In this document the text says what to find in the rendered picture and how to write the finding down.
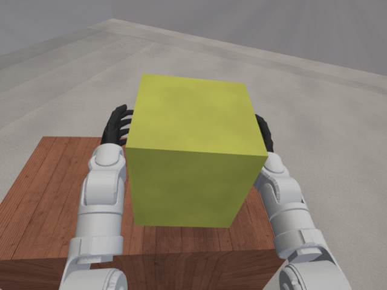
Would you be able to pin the robot right upper arm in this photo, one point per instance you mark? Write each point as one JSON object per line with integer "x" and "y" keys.
{"x": 318, "y": 275}

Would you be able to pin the right robot hand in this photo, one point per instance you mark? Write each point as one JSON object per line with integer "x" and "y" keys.
{"x": 266, "y": 135}

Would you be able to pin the right robot forearm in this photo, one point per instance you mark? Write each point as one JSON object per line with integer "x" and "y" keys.
{"x": 296, "y": 237}

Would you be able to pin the pedestal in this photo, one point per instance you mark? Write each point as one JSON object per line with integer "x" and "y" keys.
{"x": 38, "y": 218}

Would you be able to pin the robot left upper arm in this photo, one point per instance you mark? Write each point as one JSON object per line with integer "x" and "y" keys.
{"x": 96, "y": 279}

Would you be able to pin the left robot hand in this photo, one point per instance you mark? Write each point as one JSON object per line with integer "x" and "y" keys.
{"x": 112, "y": 132}

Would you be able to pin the left robot forearm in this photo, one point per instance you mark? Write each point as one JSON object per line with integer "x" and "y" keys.
{"x": 100, "y": 211}

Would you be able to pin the carton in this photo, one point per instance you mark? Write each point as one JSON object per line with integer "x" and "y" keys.
{"x": 194, "y": 150}

